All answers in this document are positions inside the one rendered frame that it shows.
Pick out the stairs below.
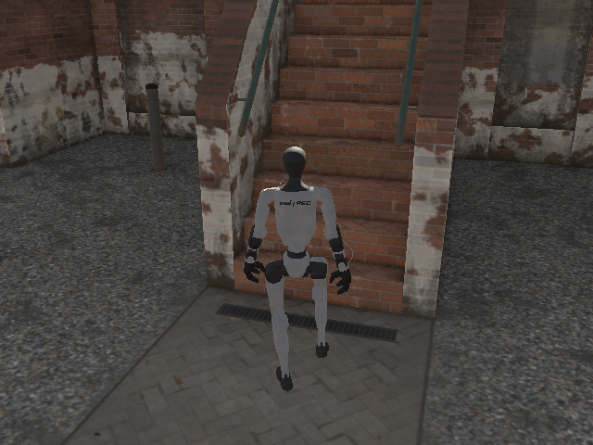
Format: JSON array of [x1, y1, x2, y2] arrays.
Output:
[[233, 0, 433, 314]]

